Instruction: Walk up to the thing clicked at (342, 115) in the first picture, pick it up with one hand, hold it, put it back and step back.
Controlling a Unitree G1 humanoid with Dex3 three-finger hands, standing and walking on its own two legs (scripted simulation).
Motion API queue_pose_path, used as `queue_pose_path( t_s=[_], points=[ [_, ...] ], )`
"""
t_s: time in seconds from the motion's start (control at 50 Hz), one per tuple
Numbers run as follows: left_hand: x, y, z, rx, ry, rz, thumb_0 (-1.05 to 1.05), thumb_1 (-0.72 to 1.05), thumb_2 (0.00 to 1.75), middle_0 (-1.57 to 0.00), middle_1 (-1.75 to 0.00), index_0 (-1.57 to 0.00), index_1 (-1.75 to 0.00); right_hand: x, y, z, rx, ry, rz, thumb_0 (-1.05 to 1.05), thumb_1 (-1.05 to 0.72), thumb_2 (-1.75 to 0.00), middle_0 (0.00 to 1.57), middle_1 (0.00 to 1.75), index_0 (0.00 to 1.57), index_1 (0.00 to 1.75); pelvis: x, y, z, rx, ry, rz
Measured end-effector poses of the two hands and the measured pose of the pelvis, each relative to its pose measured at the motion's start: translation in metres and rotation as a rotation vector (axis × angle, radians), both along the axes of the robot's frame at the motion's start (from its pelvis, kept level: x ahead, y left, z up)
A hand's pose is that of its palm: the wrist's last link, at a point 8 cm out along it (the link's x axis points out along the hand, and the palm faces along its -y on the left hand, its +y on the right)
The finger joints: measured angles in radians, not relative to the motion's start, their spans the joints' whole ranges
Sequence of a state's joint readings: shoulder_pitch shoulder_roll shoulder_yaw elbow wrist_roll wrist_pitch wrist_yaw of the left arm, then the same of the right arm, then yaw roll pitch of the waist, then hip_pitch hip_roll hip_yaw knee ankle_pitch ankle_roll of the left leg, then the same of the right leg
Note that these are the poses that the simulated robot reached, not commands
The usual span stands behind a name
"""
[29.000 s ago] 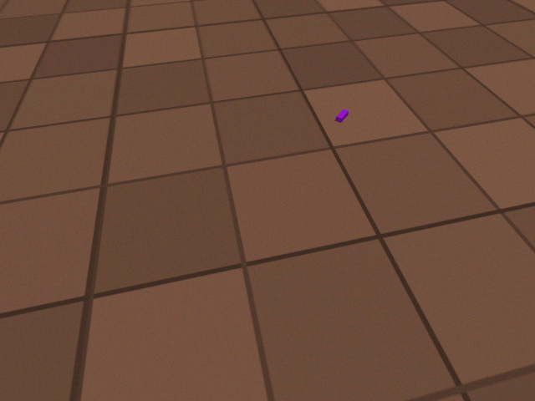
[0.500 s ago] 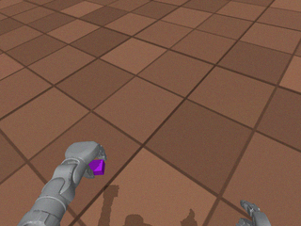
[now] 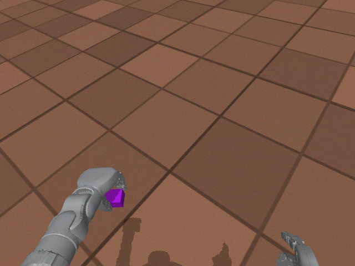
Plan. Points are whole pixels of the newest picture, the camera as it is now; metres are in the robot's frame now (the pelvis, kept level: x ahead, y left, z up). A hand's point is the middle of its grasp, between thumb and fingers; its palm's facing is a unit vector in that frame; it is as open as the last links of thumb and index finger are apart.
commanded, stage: hold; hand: left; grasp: from above
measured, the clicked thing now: (105, 198) +0.30 +0.23 -0.07
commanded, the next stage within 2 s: crouch in 0.20 s
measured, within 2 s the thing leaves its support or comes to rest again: neither
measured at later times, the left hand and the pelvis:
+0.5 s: hand (104, 198) +0.29 +0.22 -0.05, palm faces -0.46 -0.04 -0.89, open 6.8 cm; pelvis +0.01 +0.00 +0.00, yaw +0 degrees
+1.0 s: hand (124, 214) +0.33 +0.23 -0.27, palm faces -0.42 +0.06 -0.91, open 6.7 cm; pelvis -0.04 +0.01 -0.15, yaw +1 degrees
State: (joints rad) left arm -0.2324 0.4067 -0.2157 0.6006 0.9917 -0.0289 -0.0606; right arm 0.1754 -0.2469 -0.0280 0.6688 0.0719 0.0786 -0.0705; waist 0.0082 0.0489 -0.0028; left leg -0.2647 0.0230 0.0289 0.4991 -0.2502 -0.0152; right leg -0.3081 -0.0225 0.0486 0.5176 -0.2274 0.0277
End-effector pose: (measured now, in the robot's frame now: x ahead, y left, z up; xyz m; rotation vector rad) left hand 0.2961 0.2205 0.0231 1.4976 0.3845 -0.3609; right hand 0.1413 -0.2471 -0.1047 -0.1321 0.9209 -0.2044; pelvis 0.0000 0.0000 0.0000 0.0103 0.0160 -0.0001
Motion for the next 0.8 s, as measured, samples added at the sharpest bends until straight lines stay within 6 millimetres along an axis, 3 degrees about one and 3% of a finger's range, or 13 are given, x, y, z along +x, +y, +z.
queue_pose_path(
  t_s=[0.36,0.48,0.66,0.8],
  points=[
    [0.007,0.004,-0.001,0.001,0.000,0.005,0.00,0.46,0.10,-1.06,-0.09,-1.05,-0.08,-0.002,-0.002,-0.001,-0.003,0.031,-0.016,0.01,-0.90,-0.90,0.20,0.30,0.20,0.30,0.006,0.001,0.001,-0.002,0.003,0.000],
    [0.005,0.004,-0.011,0.003,0.001,0.002,0.00,0.47,0.08,-1.06,-0.08,-1.05,-0.07,-0.003,-0.002,-0.002,-0.006,0.040,-0.013,0.01,-0.90,-0.90,0.20,0.30,0.20,0.30,0.006,0.001,0.000,-0.001,0.012,0.004],
    [0.005,0.006,-0.061,0.039,0.008,-0.015,0.00,0.47,0.06,-1.08,-0.06,-1.07,-0.05,-0.018,-0.009,-0.018,-0.040,0.118,0.007,0.01,-0.90,-0.90,0.20,0.30,0.20,0.30,-0.002,0.000,-0.016,-0.006,0.102,0.020],
    [0.017,0.006,-0.125,0.073,-0.021,-0.027,0.00,0.47,0.04,-1.08,-0.05,-1.07,-0.04,-0.056,-0.025,-0.062,-0.091,0.216,-0.003,0.01,-0.90,-0.89,0.20,0.30,0.20,0.30,-0.016,0.002,-0.059,-0.022,0.245,0.028]
  ],
)
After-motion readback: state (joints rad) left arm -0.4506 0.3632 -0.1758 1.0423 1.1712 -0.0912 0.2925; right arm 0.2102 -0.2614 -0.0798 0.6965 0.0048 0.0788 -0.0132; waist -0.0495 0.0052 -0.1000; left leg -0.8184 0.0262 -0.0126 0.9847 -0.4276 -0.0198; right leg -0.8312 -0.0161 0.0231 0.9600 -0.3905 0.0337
